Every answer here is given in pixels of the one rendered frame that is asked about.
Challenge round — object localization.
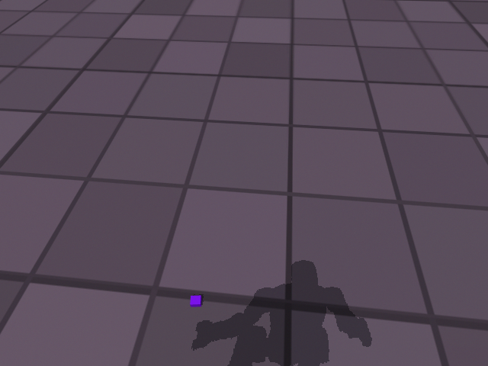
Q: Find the small box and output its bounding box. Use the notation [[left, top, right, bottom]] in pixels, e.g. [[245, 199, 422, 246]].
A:
[[190, 295, 202, 307]]

